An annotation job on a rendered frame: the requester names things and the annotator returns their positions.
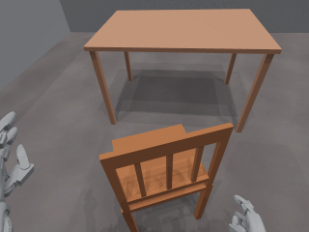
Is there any right robot hand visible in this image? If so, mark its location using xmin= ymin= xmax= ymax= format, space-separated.
xmin=229 ymin=194 xmax=266 ymax=232

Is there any left robot hand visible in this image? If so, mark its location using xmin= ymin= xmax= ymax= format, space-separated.
xmin=0 ymin=111 xmax=34 ymax=202

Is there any chair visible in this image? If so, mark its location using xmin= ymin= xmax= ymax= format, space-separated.
xmin=99 ymin=122 xmax=234 ymax=232

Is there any left robot forearm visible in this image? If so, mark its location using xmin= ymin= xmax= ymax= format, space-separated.
xmin=0 ymin=201 xmax=14 ymax=232

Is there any table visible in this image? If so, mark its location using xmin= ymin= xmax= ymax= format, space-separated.
xmin=83 ymin=9 xmax=282 ymax=133

